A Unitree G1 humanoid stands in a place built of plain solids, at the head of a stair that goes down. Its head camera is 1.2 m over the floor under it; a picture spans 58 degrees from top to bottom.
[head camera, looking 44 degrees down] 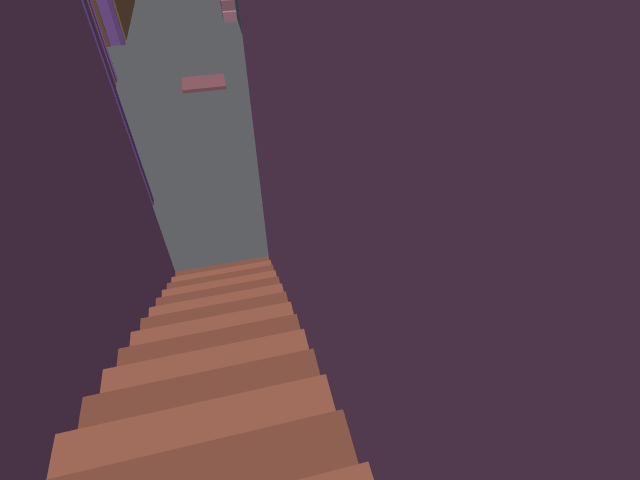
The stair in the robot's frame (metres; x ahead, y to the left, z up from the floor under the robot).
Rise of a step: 0.19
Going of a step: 0.26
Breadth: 1.14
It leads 14 degrees to the left of straight ahead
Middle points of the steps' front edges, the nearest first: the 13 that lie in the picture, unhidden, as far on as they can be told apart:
0.59 0.46 -0.38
0.84 0.52 -0.57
1.09 0.58 -0.76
1.34 0.64 -0.95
1.59 0.70 -1.14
1.84 0.76 -1.33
2.09 0.82 -1.52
2.34 0.88 -1.71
2.59 0.94 -1.90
2.83 1.00 -2.09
3.08 1.06 -2.28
3.33 1.12 -2.47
3.58 1.18 -2.66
